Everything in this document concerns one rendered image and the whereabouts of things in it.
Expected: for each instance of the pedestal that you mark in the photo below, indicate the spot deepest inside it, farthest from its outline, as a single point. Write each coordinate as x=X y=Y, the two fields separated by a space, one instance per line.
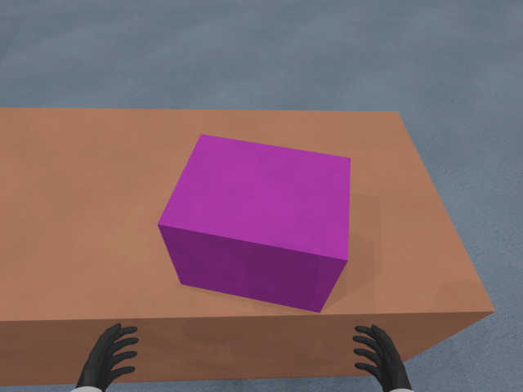
x=81 y=195

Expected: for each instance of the carton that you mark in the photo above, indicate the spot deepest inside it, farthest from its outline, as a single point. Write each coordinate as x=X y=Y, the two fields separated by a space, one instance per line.
x=260 y=221

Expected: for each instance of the robot right hand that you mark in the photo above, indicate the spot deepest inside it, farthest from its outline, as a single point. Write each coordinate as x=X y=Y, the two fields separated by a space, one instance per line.
x=390 y=371

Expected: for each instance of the robot left hand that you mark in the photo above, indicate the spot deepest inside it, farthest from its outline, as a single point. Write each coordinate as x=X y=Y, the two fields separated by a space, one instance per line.
x=97 y=369

